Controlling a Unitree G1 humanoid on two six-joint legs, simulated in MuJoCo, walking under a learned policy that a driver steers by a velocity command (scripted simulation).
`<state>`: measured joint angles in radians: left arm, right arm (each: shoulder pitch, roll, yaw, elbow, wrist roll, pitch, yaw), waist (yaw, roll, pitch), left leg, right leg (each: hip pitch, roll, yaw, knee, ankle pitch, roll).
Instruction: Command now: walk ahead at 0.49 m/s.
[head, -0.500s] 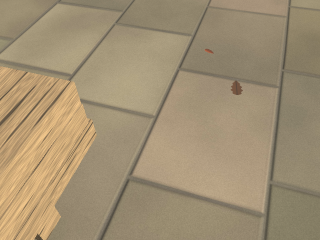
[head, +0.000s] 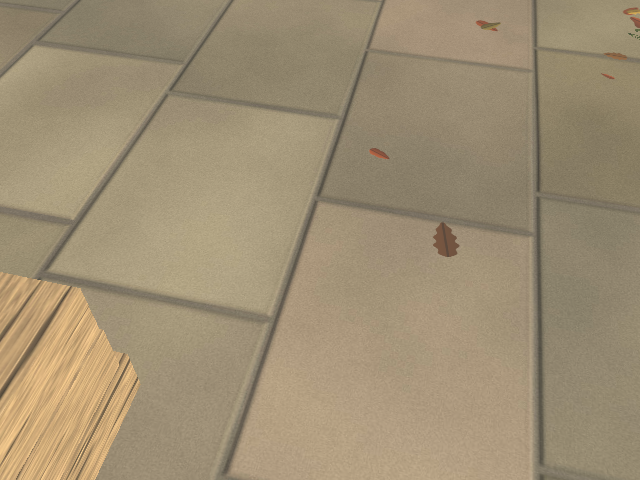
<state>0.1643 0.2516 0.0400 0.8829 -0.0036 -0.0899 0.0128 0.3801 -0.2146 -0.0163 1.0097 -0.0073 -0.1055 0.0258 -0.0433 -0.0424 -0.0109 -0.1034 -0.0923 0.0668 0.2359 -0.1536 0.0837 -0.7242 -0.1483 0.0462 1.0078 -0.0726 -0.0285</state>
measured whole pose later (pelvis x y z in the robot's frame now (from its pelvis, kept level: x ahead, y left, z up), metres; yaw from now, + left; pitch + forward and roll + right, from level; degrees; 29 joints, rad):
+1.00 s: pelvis +0.56 +0.01 +0.00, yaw +1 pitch +1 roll +0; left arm 0.25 0.27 0.06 0.92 -0.02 -0.10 0.01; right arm 0.24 -0.24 -0.06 0.94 0.00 -0.10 0.03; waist -0.01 -0.04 0.01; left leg -0.26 -0.05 0.07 0.37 -0.14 0.08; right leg -0.52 -0.09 0.04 1.13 -0.27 -0.05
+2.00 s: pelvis +1.05 -0.03 -0.02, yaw +9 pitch +3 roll -1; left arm 0.16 0.27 0.06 0.90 0.00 -0.05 0.03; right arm 0.10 -0.27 -0.07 0.81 0.00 -0.04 0.03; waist 0.00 -0.01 0.05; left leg -0.48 -0.05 0.00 0.52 -0.09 0.08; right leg -0.38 0.03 -0.01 1.15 -0.56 0.02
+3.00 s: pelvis +1.09 -0.03 -0.01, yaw +44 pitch +3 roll -1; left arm 0.13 0.34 0.09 0.74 0.01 0.01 0.03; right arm 0.18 -0.30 -0.07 0.61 0.00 0.03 0.00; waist 0.01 -0.04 0.05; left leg -0.31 -0.04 -0.05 0.49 -0.22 0.05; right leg -0.55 -0.03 0.01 1.13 -0.43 0.07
